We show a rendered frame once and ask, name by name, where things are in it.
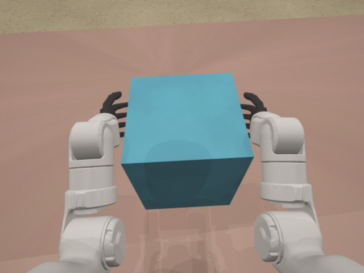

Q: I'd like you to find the left robot hand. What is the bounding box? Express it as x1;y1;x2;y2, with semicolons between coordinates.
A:
100;92;128;138

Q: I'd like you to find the robot left upper arm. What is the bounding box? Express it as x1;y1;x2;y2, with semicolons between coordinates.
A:
26;216;126;273

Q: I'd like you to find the carton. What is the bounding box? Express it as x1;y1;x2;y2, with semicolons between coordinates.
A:
121;73;254;210

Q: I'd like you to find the robot left forearm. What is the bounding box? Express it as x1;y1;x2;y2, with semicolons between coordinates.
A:
59;113;121;259

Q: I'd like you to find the robot right upper arm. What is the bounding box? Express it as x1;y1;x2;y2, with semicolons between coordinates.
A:
254;211;364;273

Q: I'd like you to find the right robot hand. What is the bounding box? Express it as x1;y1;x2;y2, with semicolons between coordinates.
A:
240;92;267;138

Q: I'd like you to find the robot right forearm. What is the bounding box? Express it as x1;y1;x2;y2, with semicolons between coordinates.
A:
250;111;323;250

